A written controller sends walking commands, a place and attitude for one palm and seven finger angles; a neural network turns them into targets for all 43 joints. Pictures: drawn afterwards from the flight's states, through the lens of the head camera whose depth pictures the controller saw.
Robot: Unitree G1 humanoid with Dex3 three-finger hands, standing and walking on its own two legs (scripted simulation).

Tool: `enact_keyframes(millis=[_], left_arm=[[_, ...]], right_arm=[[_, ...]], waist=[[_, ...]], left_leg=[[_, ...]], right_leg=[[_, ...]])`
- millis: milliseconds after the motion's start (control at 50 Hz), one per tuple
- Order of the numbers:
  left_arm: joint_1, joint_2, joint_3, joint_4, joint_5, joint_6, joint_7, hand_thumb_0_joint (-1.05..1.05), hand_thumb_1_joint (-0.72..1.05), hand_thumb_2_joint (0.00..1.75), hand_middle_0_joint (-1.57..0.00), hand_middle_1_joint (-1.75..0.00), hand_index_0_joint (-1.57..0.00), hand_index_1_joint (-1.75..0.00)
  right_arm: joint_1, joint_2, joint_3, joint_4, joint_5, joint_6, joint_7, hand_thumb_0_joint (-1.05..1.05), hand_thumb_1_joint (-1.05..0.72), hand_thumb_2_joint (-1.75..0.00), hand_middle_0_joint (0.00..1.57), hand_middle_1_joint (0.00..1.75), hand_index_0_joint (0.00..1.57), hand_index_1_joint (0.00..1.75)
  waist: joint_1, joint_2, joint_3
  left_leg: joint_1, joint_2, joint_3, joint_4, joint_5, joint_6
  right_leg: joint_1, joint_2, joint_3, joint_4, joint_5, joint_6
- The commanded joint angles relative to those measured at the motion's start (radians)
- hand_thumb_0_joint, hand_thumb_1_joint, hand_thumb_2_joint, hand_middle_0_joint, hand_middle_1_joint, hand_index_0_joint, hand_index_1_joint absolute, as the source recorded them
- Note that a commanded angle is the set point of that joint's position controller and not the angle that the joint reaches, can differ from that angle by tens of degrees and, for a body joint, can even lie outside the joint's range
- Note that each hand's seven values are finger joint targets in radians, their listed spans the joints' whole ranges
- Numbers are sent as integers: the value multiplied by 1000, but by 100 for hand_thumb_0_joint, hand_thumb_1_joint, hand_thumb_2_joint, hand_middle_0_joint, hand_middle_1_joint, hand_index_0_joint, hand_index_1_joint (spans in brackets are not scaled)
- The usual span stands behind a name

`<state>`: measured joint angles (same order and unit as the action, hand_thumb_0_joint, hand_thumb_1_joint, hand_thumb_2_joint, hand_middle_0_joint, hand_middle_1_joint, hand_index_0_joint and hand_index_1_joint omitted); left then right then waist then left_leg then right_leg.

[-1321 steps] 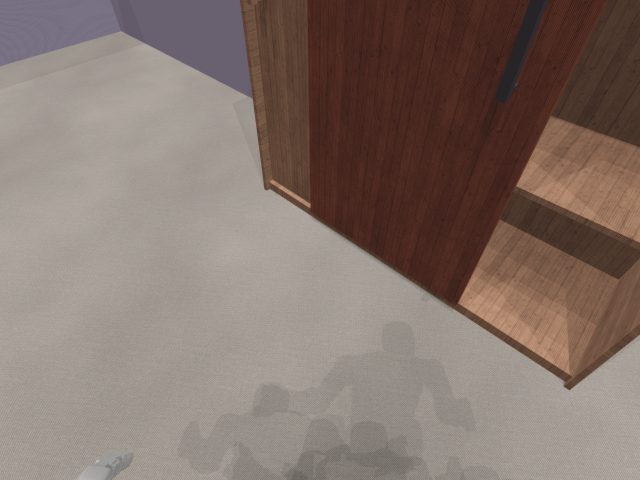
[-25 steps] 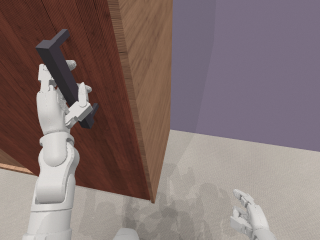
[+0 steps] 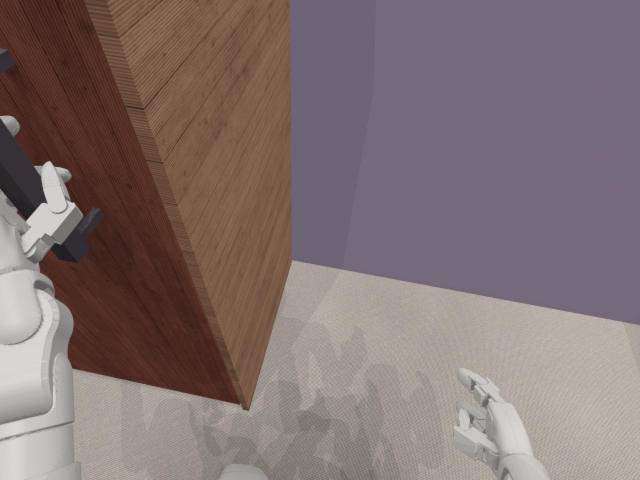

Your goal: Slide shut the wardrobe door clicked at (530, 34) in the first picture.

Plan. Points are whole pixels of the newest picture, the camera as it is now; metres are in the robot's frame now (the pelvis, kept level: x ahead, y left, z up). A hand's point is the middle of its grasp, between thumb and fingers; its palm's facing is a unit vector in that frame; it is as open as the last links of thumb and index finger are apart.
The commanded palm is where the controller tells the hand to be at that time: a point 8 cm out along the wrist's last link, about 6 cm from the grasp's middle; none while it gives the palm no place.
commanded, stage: step sideways, sliding the door along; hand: left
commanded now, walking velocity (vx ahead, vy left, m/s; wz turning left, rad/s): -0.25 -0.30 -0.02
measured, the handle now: (39, 170) +0.32 +0.35 +0.20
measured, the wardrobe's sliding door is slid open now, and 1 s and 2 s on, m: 0.00 0.00 0.00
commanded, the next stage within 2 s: stop walking and hold the door there in 0.20 s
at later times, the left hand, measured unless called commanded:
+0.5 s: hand (49, 209) +0.28 +0.33 +0.18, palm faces +0.66 -0.69 -0.30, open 7.4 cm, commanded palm +0.22 +0.33 +0.18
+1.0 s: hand (51, 210) +0.28 +0.32 +0.18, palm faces +0.60 -0.76 -0.25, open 7.3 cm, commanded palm +0.22 +0.33 +0.18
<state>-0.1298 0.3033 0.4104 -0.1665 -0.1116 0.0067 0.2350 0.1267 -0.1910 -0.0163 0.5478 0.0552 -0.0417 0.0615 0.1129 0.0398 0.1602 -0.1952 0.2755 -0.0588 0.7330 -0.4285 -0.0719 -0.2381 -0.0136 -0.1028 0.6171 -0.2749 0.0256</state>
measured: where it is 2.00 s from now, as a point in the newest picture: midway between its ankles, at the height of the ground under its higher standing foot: outside the picture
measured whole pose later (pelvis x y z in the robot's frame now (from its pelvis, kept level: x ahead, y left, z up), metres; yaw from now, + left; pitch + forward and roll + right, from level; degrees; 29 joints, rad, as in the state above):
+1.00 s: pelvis +0.03 +0.03 +0.02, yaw -7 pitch -3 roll +0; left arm 0.28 0.34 0.49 -0.16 -0.08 -0.12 0.25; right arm 0.25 -0.23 0.00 0.66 0.02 -0.06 -0.08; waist 0.02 0.01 -0.02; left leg -0.11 0.05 0.09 0.52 -0.36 -0.01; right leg -0.29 -0.07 0.00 0.47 -0.13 0.06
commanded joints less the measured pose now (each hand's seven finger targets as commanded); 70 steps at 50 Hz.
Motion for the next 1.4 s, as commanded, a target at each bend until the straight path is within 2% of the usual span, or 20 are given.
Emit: enact_keyframes(millis=[0,40,60,80,100,140,200,280,300,320,380,420,460,480,560,620,780,1180,1320,1380], left_arm=[[-177,159,-232,-502,24,-173,-107,0,90,90,-45,-140,-45,-140],[-185,88,-282,-570,26,-187,-95,0,90,90,-45,-140,-45,-140],[-169,52,-304,-607,14,-190,-92,0,90,90,-45,-140,-45,-140],[-143,24,-321,-658,14,-203,-99,0,90,90,-45,-140,-45,-140],[-113,9,-336,-651,33,-211,-99,0,90,90,-45,-140,-45,-140],[-122,4,-342,-690,55,-218,-104,0,90,90,-45,-140,-45,-140],[-14,-22,-380,-664,74,-187,-86,0,90,90,-45,-140,-45,-140],[15,-55,-433,-674,87,-185,-88,0,90,90,-45,-140,-45,-140],[183,670,335,-222,80,-227,-54,0,90,90,-45,-140,-45,-140],[243,433,180,-262,76,-208,-60,0,90,90,-45,-140,-45,-140],[214,343,102,-391,74,-227,-67,0,90,90,-45,-140,-45,-140],[324,334,115,-314,60,-228,-57,0,90,90,-45,-140,-45,-140],[378,272,62,-307,52,-213,-59,0,90,90,-45,-140,-45,-140],[376,279,64,-314,57,-208,-57,0,90,90,-45,-140,-45,-140],[409,255,65,-339,69,-211,-46,0,90,90,-45,-140,-45,-140],[406,194,1,-353,76,-208,-59,0,90,90,-45,-140,-45,-140],[394,220,10,-265,88,-192,-50,0,90,90,-45,-140,-45,-140],[268,216,9,-158,93,-233,-43,0,90,90,-45,-140,-45,-140],[275,243,32,-141,87,-231,-49,0,90,90,-45,-140,-45,-140],[237,216,-8,-177,82,-229,-57,0,90,90,-45,-140,-45,-140]], right_arm=[[-66,-122,-58,-102,6,-69,-35,0,-90,-90,20,30,20,30],[-55,-117,-47,-73,-5,-69,-48,0,-90,-90,20,30,20,30],[-64,-125,-45,-73,-8,-69,-61,0,-90,-90,20,30,20,30],[-88,-164,-68,-116,-22,-72,-62,0,-90,-90,20,30,20,30],[-98,-144,-70,-123,-26,-71,-48,0,-90,-90,20,30,20,30],[-109,-138,-73,-104,-39,-92,-37,0,-90,-90,20,30,20,30],[-71,-130,-59,-118,-18,-125,-28,0,-90,-90,20,30,20,30],[-62,-126,-35,-126,-19,-168,-37,0,-90,-90,20,30,20,30],[19,-226,-76,-50,-16,-122,-80,0,-90,-90,20,30,20,30],[12,-176,-59,-71,-34,-104,-76,0,-90,-90,20,30,20,30],[-13,-123,-28,-97,-22,-114,-88,0,-90,-90,20,30,20,30],[14,-123,-31,-77,-22,-111,-105,0,-90,-90,20,30,20,30],[-6,-131,-30,-66,-20,-95,-114,0,-90,-90,20,30,20,30],[-19,-122,-18,-67,-26,-90,-123,0,-90,-90,20,30,20,30],[-50,-152,-31,-88,-35,-80,-141,0,-90,-90,20,30,20,30],[-45,-137,-25,-95,-37,-83,-129,0,-90,-90,20,30,20,30],[-42,-153,-18,-80,-34,-69,-139,0,-90,-90,20,30,20,30],[-41,-153,-26,-23,-29,-85,-148,0,-90,-90,20,30,20,30],[-32,-150,-35,-21,-37,-50,-138,0,-90,-90,20,30,20,30],[-55,-141,-26,-35,-38,-40,-138,0,-90,-90,20,30,20,30]], waist=[[-124,-211,-360],[-163,-157,-384],[-184,-19,-398],[-147,285,-422],[-121,332,-439],[-138,300,-331],[-135,305,-299],[-143,320,-258],[-122,263,-267],[-94,223,-246],[-141,112,-304],[-154,-48,-302],[-135,-220,-302],[-137,-207,-298],[-120,126,-307],[-118,134,-280],[-121,39,-138],[-111,13,-185],[-117,-125,-226],[-120,-112,-249]], left_leg=[[-181,-235,52,240,-228,69],[-59,-192,57,-120,22,85],[135,-109,3,-311,382,116],[316,89,-204,-336,836,175],[357,166,-269,-335,1047,205],[286,106,-168,-330,895,224],[355,0,36,-266,942,160],[277,-22,66,-287,859,134],[295,-28,98,-306,877,131],[217,-39,83,-219,865,123],[81,-144,165,-47,614,69],[12,-230,126,-29,248,44],[-32,-229,61,-87,-4,64],[-31,-218,60,-188,29,75],[112,-56,0,-340,753,112],[116,-69,50,-332,839,104],[-157,-170,98,-377,195,91],[-115,-175,99,-396,124,102],[-94,-240,100,-203,104,89],[-65,-220,71,-271,112,102]], right_leg=[[208,-267,365,-141,950,-188],[171,-222,262,17,840,-156],[38,-138,114,175,632,-71],[-177,-13,47,297,155,8],[-242,-7,106,396,-244,-4],[-259,-13,121,418,-210,-10],[-203,4,35,181,-83,-13],[-51,15,-5,-34,58,-12],[-84,37,-6,-4,49,-5],[21,18,1,-149,143,-24],[208,-99,131,-152,847,-64],[186,-197,244,-135,1045,-110],[157,-229,283,-176,858,-128],[157,-215,264,-163,766,-106],[23,-44,81,12,369,2],[7,-17,53,5,197,-9],[115,-52,127,-140,344,-20],[89,-44,134,-172,212,-16],[8,-224,266,-216,319,-75],[-36,-225,226,-149,258,-56]])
